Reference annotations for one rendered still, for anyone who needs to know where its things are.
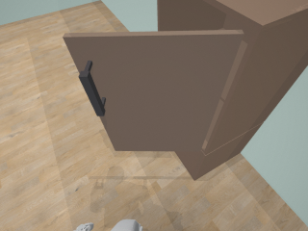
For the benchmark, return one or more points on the handle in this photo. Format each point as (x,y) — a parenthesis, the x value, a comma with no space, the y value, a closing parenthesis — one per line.
(91,90)

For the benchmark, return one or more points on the left robot thigh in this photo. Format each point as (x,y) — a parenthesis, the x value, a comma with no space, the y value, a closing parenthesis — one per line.
(127,225)

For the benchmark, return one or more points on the cupboard door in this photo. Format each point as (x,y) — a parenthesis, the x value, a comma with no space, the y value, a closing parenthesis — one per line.
(162,88)

